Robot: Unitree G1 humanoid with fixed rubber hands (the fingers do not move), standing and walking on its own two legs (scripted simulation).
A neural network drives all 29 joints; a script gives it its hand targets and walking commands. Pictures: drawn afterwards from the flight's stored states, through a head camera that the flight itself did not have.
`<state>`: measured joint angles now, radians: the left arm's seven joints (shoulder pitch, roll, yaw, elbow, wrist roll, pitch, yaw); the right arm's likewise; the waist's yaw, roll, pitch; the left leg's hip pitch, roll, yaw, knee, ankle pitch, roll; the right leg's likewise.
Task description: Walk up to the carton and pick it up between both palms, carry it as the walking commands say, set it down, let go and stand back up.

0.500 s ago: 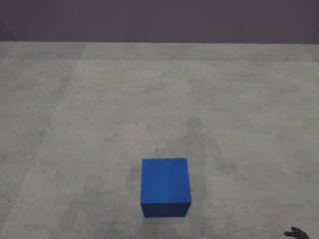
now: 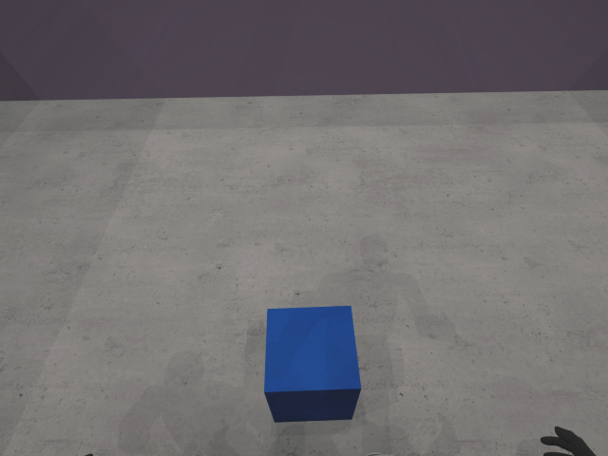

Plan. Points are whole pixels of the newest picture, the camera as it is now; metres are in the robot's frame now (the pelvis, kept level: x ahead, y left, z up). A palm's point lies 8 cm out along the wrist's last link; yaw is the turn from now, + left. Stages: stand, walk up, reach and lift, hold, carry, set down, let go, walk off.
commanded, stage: walk up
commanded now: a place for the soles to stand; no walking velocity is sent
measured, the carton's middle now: (311, 366) +0.46 +0.01 -0.59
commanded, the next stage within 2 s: reach and lift in 1.56 s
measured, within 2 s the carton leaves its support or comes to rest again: neither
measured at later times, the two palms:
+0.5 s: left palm out of the picture +0.10 +0.33 -0.08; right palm out of the picture +0.11 -0.33 -0.08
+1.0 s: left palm out of the picture +0.12 +0.36 -0.09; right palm out of the picture +0.12 -0.31 -0.07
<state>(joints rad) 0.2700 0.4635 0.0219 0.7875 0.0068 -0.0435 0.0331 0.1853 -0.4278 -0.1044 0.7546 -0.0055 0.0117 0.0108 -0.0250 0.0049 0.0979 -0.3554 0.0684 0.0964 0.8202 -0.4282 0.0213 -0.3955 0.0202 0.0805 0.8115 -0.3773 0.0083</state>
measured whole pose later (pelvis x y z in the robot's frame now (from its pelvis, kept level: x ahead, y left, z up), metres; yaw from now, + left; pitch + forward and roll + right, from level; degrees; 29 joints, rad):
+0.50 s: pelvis +0.00 +0.00 +0.00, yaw -1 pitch -2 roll +0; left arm 0.26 0.46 0.02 0.79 0.01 -0.05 0.05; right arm 0.18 -0.43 -0.10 0.76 -0.01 0.01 0.02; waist -0.02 0.00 0.10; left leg -0.35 0.07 0.10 0.82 -0.43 0.02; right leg -0.40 0.03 0.09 0.81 -0.38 -0.01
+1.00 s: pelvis +0.02 +0.03 +0.00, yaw -2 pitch -2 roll -2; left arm 0.27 0.46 0.02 0.79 0.01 -0.06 0.06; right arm 0.18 -0.43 -0.10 0.76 -0.01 0.01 0.02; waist -0.03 0.00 0.10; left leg -0.35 0.06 0.09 0.85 -0.47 0.04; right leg -0.40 0.02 0.10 0.84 -0.39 0.00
